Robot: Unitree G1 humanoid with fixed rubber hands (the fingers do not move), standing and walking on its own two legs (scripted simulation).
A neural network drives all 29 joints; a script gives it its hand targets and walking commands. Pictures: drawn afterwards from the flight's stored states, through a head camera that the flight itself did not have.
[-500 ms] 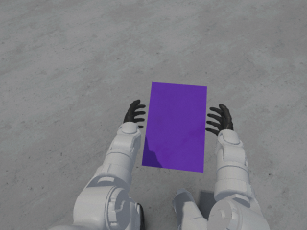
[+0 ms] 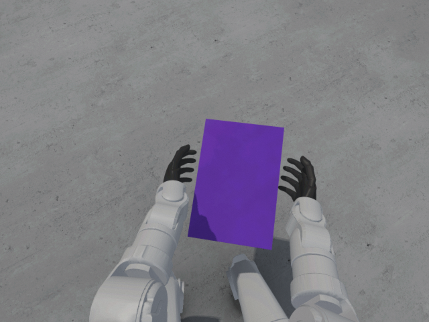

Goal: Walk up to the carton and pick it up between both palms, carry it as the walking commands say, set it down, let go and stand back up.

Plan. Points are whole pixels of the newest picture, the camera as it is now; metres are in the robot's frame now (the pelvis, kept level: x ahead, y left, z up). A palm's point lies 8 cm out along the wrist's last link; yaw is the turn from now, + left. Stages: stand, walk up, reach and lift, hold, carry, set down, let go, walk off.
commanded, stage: set down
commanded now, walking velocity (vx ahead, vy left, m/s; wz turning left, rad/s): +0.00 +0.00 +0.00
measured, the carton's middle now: (236, 184) +0.39 -0.12 -0.20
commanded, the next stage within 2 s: none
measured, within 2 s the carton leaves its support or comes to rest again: neither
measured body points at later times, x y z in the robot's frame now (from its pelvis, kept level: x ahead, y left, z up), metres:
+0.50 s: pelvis -0.04 +0.00 -0.07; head +0.19 -0.05 +0.31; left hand +0.42 -0.01 -0.18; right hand +0.31 -0.25 -0.17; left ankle +0.05 +0.16 -0.63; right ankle +0.04 -0.15 -0.63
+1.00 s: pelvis -0.05 +0.03 -0.13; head +0.25 -0.01 +0.21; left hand +0.45 -0.02 -0.27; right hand +0.34 -0.25 -0.25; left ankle +0.05 +0.16 -0.63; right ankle +0.04 -0.14 -0.63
